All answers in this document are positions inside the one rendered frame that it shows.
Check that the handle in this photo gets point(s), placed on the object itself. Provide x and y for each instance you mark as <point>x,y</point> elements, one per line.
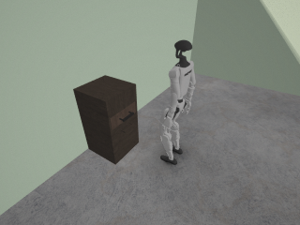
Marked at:
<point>126,130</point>
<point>127,117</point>

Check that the robot right hand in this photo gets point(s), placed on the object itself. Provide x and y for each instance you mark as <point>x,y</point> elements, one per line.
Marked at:
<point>187,107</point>

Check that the robot left shin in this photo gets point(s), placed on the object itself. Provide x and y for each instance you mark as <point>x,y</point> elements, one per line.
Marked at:
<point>168,146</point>

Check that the robot left upper arm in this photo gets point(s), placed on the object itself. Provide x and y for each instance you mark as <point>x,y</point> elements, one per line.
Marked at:
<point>174,75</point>

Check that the right robot forearm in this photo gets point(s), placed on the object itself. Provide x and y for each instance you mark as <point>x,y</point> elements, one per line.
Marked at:
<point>190,93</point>

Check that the robot left hand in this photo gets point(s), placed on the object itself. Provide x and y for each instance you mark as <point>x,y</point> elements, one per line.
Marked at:
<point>167,123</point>

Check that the robot shin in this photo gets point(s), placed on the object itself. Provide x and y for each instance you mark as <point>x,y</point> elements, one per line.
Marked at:
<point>175,137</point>
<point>168,146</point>

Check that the robot right upper arm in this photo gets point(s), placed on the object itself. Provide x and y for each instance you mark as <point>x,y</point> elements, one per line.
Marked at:
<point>192,80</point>

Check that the left robot forearm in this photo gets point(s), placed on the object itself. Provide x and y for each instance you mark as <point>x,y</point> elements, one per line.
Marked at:
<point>173,106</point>

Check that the drawer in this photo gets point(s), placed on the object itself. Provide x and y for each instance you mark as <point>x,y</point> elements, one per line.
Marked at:
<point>115,121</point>

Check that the robot right shin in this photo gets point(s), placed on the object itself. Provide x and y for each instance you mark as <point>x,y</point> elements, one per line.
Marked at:
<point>175,137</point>

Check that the cabinet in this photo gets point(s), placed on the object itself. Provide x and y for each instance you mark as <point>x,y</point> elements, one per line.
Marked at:
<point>98,101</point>

